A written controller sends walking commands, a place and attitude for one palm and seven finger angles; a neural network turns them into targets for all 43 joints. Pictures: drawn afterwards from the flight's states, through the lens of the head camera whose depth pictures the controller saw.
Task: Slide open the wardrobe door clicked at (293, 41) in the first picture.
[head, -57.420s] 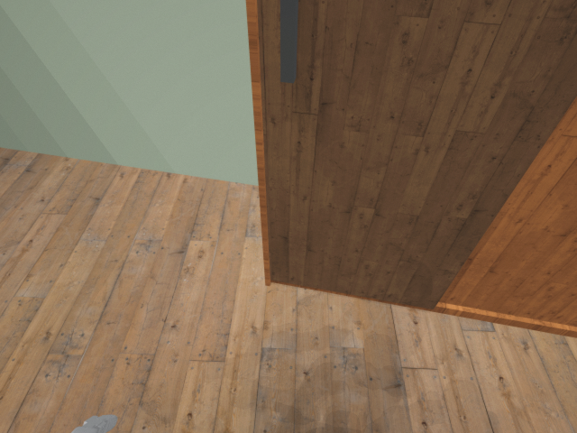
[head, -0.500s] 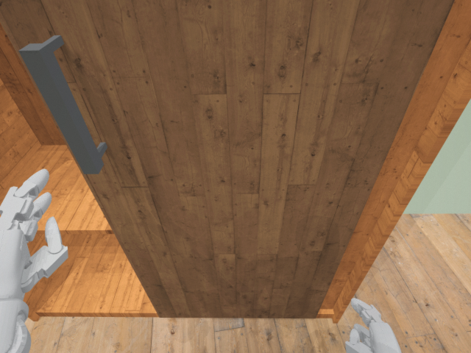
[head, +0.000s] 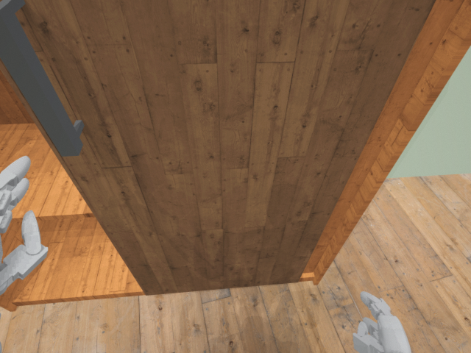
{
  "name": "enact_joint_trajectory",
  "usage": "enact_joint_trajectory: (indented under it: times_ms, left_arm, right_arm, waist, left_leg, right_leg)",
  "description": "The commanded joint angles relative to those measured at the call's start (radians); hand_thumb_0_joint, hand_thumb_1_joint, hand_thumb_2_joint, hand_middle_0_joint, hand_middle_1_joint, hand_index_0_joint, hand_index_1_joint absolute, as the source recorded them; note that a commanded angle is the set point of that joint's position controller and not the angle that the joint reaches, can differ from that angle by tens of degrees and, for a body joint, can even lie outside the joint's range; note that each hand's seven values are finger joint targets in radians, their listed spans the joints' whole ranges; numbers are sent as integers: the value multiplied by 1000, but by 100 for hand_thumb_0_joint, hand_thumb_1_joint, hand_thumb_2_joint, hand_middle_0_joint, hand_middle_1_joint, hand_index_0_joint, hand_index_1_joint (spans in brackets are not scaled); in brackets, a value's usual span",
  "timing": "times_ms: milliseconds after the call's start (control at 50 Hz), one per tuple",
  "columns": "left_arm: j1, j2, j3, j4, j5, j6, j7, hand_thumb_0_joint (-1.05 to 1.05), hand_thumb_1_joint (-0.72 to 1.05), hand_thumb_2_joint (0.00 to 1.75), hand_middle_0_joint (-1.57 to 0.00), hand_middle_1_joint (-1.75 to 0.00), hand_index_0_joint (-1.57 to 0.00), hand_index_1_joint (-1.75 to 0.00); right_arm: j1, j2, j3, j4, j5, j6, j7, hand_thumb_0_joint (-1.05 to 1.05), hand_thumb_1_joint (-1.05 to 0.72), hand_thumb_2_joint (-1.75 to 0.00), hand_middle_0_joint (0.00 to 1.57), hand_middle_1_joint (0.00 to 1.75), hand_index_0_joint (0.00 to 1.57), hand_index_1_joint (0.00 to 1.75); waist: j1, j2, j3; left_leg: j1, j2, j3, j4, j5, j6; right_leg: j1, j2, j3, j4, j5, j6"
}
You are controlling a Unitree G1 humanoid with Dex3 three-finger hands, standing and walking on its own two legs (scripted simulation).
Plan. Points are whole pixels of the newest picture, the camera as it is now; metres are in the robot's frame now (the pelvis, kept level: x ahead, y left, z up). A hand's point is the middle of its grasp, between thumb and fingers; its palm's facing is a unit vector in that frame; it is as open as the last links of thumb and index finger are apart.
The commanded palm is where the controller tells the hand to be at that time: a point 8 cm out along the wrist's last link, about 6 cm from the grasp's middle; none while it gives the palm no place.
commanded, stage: step back with the hand held close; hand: left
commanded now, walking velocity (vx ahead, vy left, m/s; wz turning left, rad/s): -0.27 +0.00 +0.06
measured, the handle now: (46, 84) +0.41 +0.31 +0.25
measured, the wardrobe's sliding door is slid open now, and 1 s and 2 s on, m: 0.53 0.53 0.53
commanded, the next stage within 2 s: stop stepping back and stand still in 1.08 s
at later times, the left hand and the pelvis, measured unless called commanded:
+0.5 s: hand out of the picture +0.11 +0.30 +0.16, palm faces +0.51 -0.74 -0.44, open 7.4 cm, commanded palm +0.05 +0.33 +0.18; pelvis -0.06 +0.02 -0.01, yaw +5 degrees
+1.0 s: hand out of the picture +0.02 +0.30 +0.17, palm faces +0.50 -0.76 -0.41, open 7.4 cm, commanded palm -0.02 +0.33 +0.18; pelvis -0.15 +0.02 -0.01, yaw +2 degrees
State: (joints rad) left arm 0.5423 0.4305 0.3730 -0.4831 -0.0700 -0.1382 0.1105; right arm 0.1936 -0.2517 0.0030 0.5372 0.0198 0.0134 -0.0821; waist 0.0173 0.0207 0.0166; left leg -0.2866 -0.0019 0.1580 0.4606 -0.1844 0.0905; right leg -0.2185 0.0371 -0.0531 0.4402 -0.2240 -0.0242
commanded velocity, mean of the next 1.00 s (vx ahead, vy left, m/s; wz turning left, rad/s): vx -0.35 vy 0.00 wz -0.04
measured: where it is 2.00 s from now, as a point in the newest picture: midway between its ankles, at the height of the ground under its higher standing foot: outside the picture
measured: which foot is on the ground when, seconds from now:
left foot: down 0.00-0.98, up 1.00-1.00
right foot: down 0.00-0.78, up 0.80-0.96, down 0.98-1.00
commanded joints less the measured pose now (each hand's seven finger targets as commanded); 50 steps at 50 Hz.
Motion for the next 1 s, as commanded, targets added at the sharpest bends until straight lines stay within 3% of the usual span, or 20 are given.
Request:
enact_joint_trajectory:
  times_ms: [0, 140, 240, 260, 360, 440, 460, 500, 560, 640, 700, 740, 760, 800, 840, 880, 920, 940, 960, 980]
  left_arm:
    - [-21, 186, 172, -229, 5, -80, 39, 0, 90, 90, -20, -30, -20, -30]
    - [-67, 156, 170, -203, 30, -95, 37, 0, 90, 90, -20, -30, -20, -30]
    - [-79, 160, 183, -233, 43, -117, 31, 0, 90, 90, -20, -30, -20, -30]
    - [-88, 182, 207, -251, 46, -124, 31, 0, 90, 90, -20, -30, -20, -30]
    - [-130, 150, 168, -267, 40, -146, 22, 0, 90, 90, -20, -30, -20, -30]
    - [-150, 139, 158, -242, 48, -150, 22, 0, 90, 90, -20, -30, -20, -30]
    - [-141, 169, 186, -247, 46, -154, 25, 0, 90, 90, -20, -30, -20, -30]
    - [-112, 159, 174, -245, 38, -157, 24, 0, 90, 90, -20, -30, -20, -30]
    - [-142, 169, 181, -268, 45, -165, 24, 0, 90, 90, -20, -30, -20, -30]
    - [-136, 171, 168, -250, 41, -173, 37, 0, 90, 90, -20, -30, -20, -30]
    - [-113, 176, 180, -246, 41, -177, 40, 0, 90, 90, -20, -30, -20, -30]
    - [-94, 182, 211, -254, 46, -182, 36, 0, 90, 90, -20, -30, -20, -30]
    - [-108, 207, 237, -266, 46, -182, 34, 0, 90, 90, -20, -30, -20, -30]
    - [-79, 216, 244, -299, 24, -186, 29, 0, 90, 90, -20, -30, -20, -30]
    - [1, 168, 207, -252, 1, -181, 28, 0, 90, 90, -20, -30, -20, -30]
    - [3, 152, 174, -235, -14, -180, 30, 0, 90, 90, -20, -30, -20, -30]
    - [-69, 162, 155, -238, -16, -185, 29, 0, 90, 90, -20, -30, -20, -30]
    - [-114, 175, 142, -235, -3, -192, 31, 0, 90, 90, -20, -30, -20, -30]
    - [-167, 200, 142, -259, 9, -200, 40, 0, 90, 90, -20, -30, -20, -30]
    - [-283, 202, 98, -309, 29, -203, 44, 0, 90, 90, -20, -30, -20, -30]
  right_arm:
    - [-96, -122, -43, -173, -4, -69, -7, 0, -90, -90, 20, 30, 20, 30]
    - [-80, -129, -49, -162, -8, -106, -8, 0, -90, -90, 20, 30, 20, 30]
    - [-81, -126, -54, -157, -14, -126, -4, 0, -90, -90, 20, 30, 20, 30]
    - [-79, -128, -57, -157, -19, -131, -3, 0, -90, -90, 20, 30, 20, 30]
    - [-77, -125, -59, -138, -19, -149, 4, 0, -90, -90, 20, 30, 20, 30]
    - [-81, -122, -65, -135, -18, -152, 5, 0, -90, -90, 20, 30, 20, 30]
    - [-82, -118, -69, -136, -22, -154, 5, 0, -90, -90, 20, 30, 20, 30]
    - [-79, -106, -67, -136, -21, -151, 9, 0, -90, -90, 20, 30, 20, 30]
    - [-81, -110, -73, -134, -27, -143, 11, 0, -90, -90, 20, 30, 20, 30]
    - [-65, -93, -69, -118, -21, -136, 12, 0, -90, -90, 20, 30, 20, 30]
    - [-65, -100, -72, -123, -17, -136, 8, 0, -90, -90, 20, 30, 20, 30]
    - [-90, -118, -76, -137, -19, -141, 4, 0, -90, -90, 20, 30, 20, 30]
    - [-108, -118, -78, -140, -24, -146, 1, 0, -90, -90, 20, 30, 20, 30]
    - [-78, -89, -85, -132, -28, -162, 12, 0, -90, -90, 20, 30, 20, 30]
    - [-64, -89, -92, -115, -20, -178, 28, 0, -90, -90, 20, 30, 20, 30]
    - [-52, -83, -87, -95, -24, -185, 31, 0, -90, -90, 20, 30, 20, 30]
    - [-45, -88, -86, -68, -35, -180, 32, 0, -90, -90, 20, 30, 20, 30]
    - [-25, -77, -81, -48, -28, -172, 32, 0, -90, -90, 20, 30, 20, 30]
    - [-11, -56, -82, -25, -20, -171, 32, 0, -90, -90, 20, 30, 20, 30]
    - [-54, -50, -66, -42, -30, -187, 31, 0, -90, -90, 20, 30, 20, 30]
  waist:
    - [16, 74, -167]
    - [10, 76, -99]
    - [10, 109, -88]
    - [15, 102, -106]
    - [6, 77, -121]
    - [8, 112, -101]
    - [11, 97, -125]
    - [6, 29, -139]
    - [-5, 9, -88]
    - [-19, -37, -119]
    - [-22, 20, -121]
    - [-6, 181, -121]
    - [13, 251, -141]
    - [22, 146, -219]
    - [20, 157, -226]
    - [7, 186, -217]
    - [7, 132, -194]
    - [-3, -23, -163]
    - [-17, -190, -163]
    - [-14, -265, -79]
  left_leg:
    - [-16, 157, -268, -126, 56, -3]
    - [-270, 225, -363, -264, -387, 19]
    - [-323, 240, -390, -308, -488, 10]
    - [-315, 236, -397, -300, -467, 10]
    - [-185, 199, -362, -265, -402, -40]
    - [-254, 205, -361, -280, -494, -31]
    - [-229, 202, -358, -258, -456, -31]
    - [-166, 173, -330, -193, -391, -37]
    - [-172, 137, -302, -105, -424, -37]
    - [-25, 94, -268, 1, -282, -49]
    - [-51, 119, -311, -70, -343, -42]
    - [-298, 227, -427, -308, -577, -13]
    - [-402, 295, -489, -410, -605, -8]
    - [-250, 303, -401, -376, -400, -25]
    - [-120, 294, -307, -372, -357, -63]
    - [-49, 306, -278, -387, -337, -137]
    - [-10, 268, -232, -297, -292, -210]
    - [101, 171, -132, -47, -224, -198]
    - [240, 99, -147, 329, -127, -176]
    - [183, 29, -193, 542, -209, -156]
  right_leg:
    - [80, -69, 135, 46, 172, 30]
    - [162, -34, 104, 172, 13, 18]
    - [186, -3, 92, 220, -34, 12]
    - [197, 3, 98, 218, -26, 11]
    - [105, 5, 136, 134, -44, -7]
    - [115, 12, 147, 157, -97, -15]
    - [108, 6, 164, 138, -78, -19]
    - [43, -24, 213, 84, -60, -32]
    - [-78, -75, 313, 8, -172, -62]
    - [-225, -113, 327, -44, -126, -62]
    - [-210, -61, 257, 12, -140, -34]
    - [23, 48, 145, 224, -149, -2]
    - [147, 92, 81, 375, -132, 8]
    - [114, 82, 58, 432, -240, -3]
    - [44, 73, 10, 336, -305, -12]
    - [39, 53, -8, 194, -329, -20]
    - [46, 5, 28, -25, -281, -47]
    - [-116, -107, 158, -190, -260, -86]
    - [-387, -326, 427, -314, -267, -161]
    - [-470, -432, 446, -322, -115, -214]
